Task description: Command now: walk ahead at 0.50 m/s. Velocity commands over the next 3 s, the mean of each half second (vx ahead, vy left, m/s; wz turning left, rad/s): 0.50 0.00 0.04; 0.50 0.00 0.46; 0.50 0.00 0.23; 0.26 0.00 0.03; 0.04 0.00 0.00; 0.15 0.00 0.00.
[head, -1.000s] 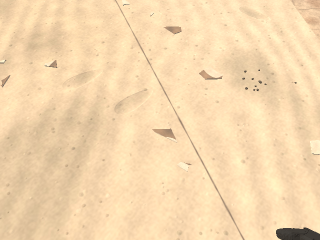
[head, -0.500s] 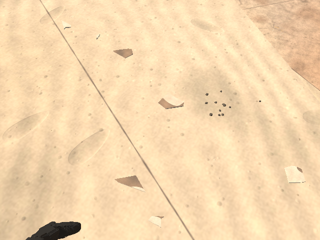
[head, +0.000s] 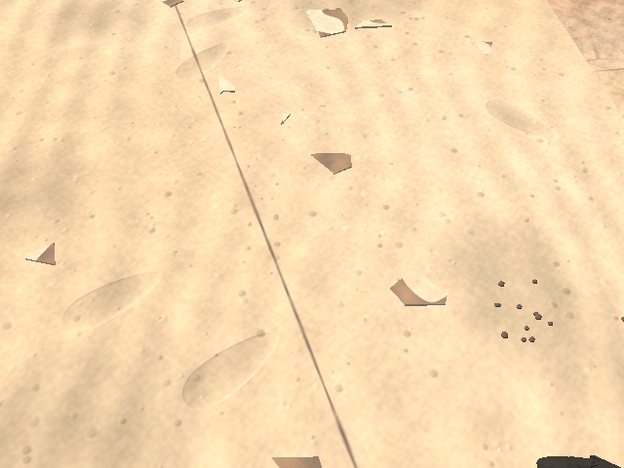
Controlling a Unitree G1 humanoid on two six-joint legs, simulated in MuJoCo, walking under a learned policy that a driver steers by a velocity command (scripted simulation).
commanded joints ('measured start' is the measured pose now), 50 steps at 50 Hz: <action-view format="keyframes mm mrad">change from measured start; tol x32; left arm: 1 3 185 47 -23 -5 6 11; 25 -438 53 0 -178 4 -33 -25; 32 55 236 70 -64 24 -34 -7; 50 -117 175 62 8 6 -17 20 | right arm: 1 -63 -105 -29 -83 1 -22 11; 6 405 -236 -85 34 -2 -10 -7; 50 -13 -55 -50 -98 8 45 9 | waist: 1 -41 -119 34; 6 -203 200 -389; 27 -134 38 44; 32 16 -359 -414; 50 -21 -82 86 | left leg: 1 34 -16 10 -46 -75 38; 4 585 37 -47 -44 -48 132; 6 985 305 -710 -248 -383 316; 12 440 143 -239 -391 -129 224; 27 570 161 -173 -313 -15 175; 30 438 56 -117 59 84 110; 33 -173 -57 -116 719 -570 29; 50 -70 37 36 116 -43 36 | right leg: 1 16 -310 144 4 385 -147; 3 -8 -247 88 226 637 -107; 7 -799 -67 151 1064 -230 -8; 27 -543 -102 90 241 283 24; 30 -53 -149 113 244 252 -60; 32 409 -489 740 103 -26 -247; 38 -163 -323 204 -85 122 -141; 50 2 -343 -121 -93 345 -121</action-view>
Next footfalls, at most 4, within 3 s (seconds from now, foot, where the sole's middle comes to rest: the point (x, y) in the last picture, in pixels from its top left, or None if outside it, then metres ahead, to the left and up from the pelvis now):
0.08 left None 0.22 0.13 -0.78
0.60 right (404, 459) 0.51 -0.11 -0.78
1.12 left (261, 360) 0.71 0.22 -0.78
1.66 right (311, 234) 1.09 0.14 -0.78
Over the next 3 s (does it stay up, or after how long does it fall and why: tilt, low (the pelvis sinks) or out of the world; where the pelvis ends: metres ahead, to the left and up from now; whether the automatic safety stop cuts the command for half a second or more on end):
stays up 1.06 0.28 -0.01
